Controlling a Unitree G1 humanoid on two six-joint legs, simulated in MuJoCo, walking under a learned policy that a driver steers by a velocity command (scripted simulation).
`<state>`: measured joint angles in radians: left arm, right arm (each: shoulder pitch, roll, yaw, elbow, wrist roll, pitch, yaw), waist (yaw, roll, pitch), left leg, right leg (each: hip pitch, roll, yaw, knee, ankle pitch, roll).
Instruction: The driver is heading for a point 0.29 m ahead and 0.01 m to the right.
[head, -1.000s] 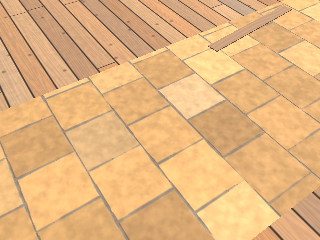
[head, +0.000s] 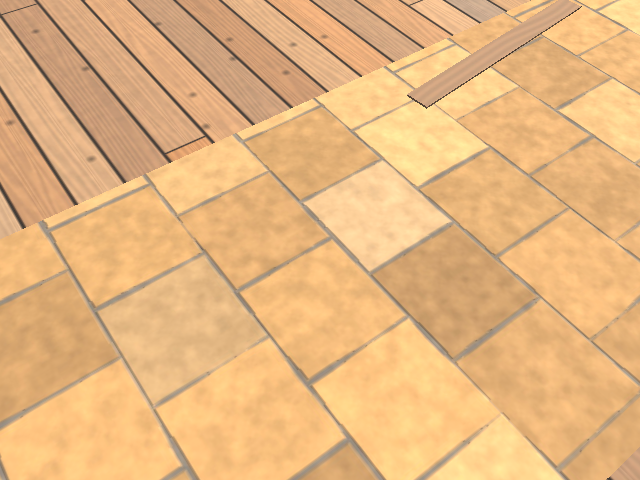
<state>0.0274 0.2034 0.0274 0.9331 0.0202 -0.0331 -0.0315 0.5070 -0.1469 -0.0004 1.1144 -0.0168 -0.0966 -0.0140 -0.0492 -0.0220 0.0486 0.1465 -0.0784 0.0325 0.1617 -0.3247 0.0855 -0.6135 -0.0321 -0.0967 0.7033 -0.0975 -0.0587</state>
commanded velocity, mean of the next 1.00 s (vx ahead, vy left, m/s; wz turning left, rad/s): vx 0.15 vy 0.00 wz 0.00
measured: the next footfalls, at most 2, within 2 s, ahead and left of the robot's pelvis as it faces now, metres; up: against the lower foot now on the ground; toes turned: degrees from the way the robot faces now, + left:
right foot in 0.10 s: +0.24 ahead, -0.07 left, +0.00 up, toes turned -4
left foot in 0.56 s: +0.30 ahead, +0.11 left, +0.00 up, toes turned +2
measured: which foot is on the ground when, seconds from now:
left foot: down 0.00-0.12, up 0.14-0.54, down 0.56-1.00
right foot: up 0.00-0.08, down 0.10-1.00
